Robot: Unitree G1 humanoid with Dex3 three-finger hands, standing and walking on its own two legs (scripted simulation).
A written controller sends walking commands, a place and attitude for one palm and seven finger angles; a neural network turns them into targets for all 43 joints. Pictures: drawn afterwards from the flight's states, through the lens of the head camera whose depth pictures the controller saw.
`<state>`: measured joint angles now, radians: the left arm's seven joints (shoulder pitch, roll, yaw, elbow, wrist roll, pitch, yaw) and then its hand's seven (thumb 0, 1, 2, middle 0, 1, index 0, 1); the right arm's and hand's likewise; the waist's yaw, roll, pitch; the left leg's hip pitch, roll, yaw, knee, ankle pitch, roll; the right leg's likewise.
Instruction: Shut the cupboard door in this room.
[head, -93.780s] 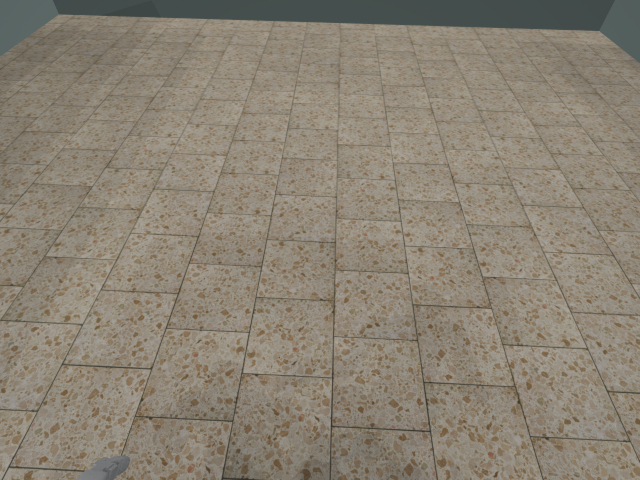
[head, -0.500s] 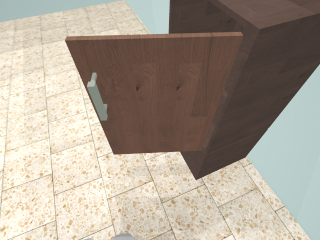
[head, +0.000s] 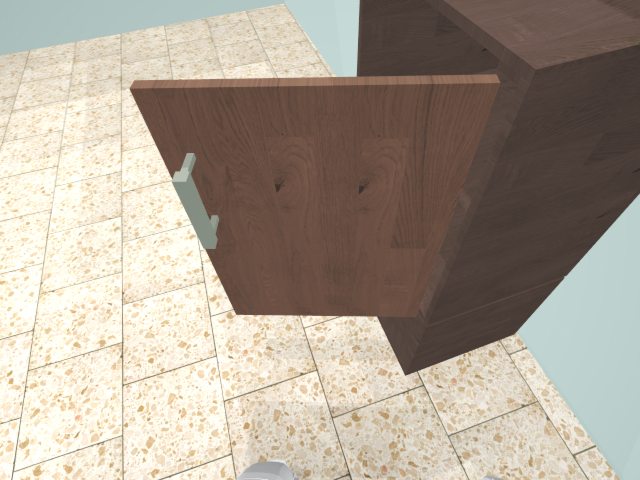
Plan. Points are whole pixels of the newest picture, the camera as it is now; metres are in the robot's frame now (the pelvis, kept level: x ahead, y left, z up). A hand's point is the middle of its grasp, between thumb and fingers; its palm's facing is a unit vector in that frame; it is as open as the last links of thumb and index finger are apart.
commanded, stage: come to a stop and stand still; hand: left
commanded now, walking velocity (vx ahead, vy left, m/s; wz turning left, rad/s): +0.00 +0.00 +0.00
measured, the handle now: (200, 203) +0.46 +0.22 +0.06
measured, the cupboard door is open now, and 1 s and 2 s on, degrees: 69 69 69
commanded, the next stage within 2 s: look again from close up in 0.72 s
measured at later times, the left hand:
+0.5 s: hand out of the picture +0.01 +0.19 -0.16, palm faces +0.02 -0.98 -0.18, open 7.3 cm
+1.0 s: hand out of the picture -0.02 +0.20 -0.17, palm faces +0.02 -0.98 -0.21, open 7.4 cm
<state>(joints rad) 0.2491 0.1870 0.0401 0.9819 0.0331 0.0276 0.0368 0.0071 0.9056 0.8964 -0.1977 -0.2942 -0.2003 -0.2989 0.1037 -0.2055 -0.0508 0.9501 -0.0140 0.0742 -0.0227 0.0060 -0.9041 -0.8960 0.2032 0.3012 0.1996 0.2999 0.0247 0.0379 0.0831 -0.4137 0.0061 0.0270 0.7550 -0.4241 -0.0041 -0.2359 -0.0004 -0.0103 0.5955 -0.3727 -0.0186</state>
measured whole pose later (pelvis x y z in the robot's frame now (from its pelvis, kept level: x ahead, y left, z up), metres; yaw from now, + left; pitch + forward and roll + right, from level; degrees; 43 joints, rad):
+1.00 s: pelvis -0.02 +0.02 +0.01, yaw +1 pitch -1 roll +0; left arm 0.31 0.18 -0.01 1.05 0.02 -0.01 0.04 0.01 0.90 0.90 -0.20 -0.29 -0.20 -0.30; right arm 0.26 -0.17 -0.03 1.07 -0.02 -0.01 -0.03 0.01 -0.90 -0.90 0.20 0.30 0.20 0.30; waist -0.01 -0.01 0.02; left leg -0.21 -0.01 0.01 0.52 -0.29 0.02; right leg -0.21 -0.02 -0.02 0.49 -0.28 0.01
